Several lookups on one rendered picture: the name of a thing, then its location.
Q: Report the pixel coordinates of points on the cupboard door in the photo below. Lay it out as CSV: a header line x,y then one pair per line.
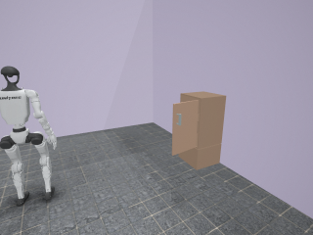
x,y
184,136

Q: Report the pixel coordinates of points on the right robot forearm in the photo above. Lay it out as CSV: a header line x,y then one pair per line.
x,y
45,124

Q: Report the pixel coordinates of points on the humanoid robot head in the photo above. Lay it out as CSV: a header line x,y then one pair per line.
x,y
10,72

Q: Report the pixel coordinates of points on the right robot upper arm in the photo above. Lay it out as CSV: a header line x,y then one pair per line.
x,y
35,102

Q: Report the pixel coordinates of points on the robot right thigh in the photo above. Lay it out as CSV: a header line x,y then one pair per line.
x,y
37,138

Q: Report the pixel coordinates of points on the right robot hand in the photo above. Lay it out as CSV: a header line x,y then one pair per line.
x,y
52,139

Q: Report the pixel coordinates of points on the handle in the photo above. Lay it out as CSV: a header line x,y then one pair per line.
x,y
179,119

